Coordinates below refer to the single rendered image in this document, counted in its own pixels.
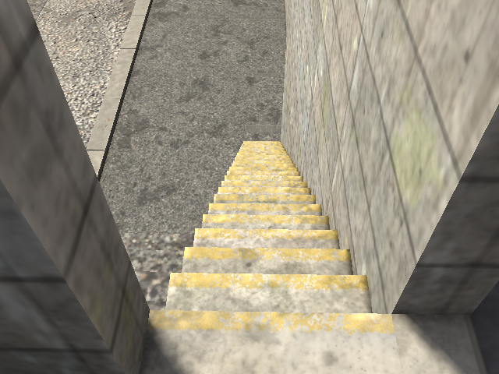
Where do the stairs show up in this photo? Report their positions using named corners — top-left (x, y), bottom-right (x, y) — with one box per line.
top-left (165, 141), bottom-right (373, 313)

